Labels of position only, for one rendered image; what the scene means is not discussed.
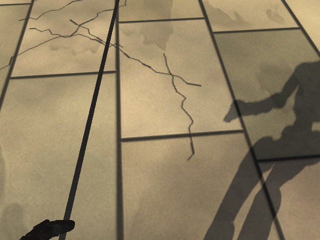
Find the robot left hand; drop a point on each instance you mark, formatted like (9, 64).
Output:
(48, 229)

